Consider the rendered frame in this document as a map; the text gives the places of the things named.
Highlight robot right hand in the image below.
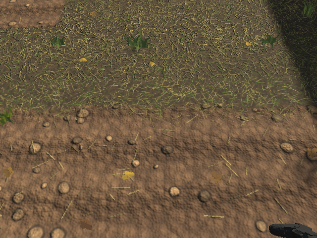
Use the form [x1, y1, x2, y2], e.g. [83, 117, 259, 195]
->
[268, 222, 317, 238]

